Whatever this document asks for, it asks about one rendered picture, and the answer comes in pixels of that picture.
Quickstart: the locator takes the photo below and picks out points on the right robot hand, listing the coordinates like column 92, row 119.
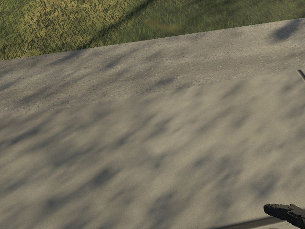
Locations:
column 291, row 213

